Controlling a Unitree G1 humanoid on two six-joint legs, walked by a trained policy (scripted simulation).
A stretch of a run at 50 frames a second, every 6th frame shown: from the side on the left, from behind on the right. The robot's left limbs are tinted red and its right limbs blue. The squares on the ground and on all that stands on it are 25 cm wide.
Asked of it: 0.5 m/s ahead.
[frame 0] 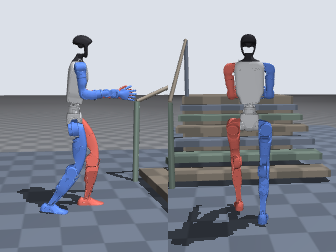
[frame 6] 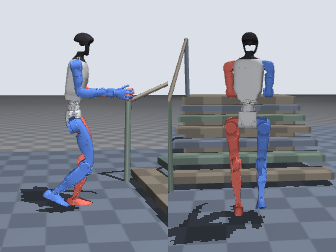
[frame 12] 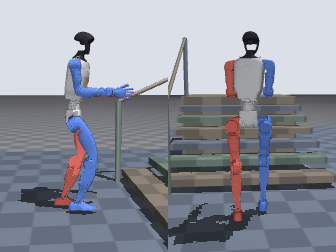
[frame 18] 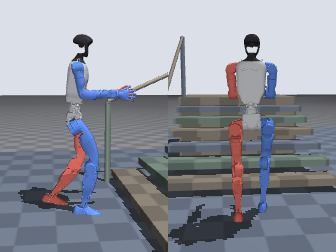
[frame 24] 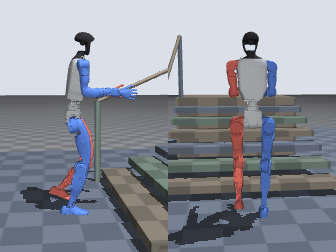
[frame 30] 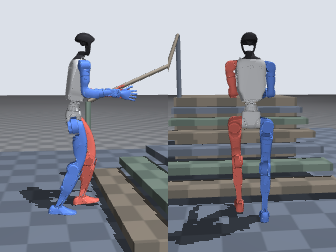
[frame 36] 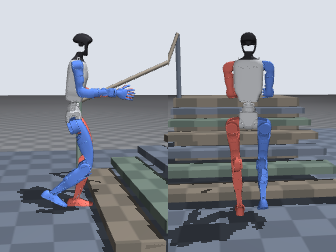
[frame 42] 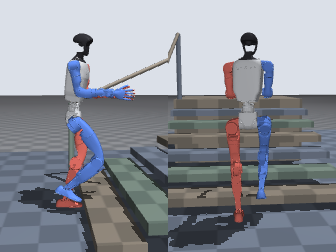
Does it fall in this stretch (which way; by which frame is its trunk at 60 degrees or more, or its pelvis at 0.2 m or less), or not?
no
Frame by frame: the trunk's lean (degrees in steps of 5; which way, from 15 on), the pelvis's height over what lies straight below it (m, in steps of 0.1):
0: 10, 0.8
6: 10, 0.8
12: 10, 0.8
18: 10, 0.8
24: 10, 0.8
30: 10, 0.8
36: 10, 0.8
42: 10, 0.8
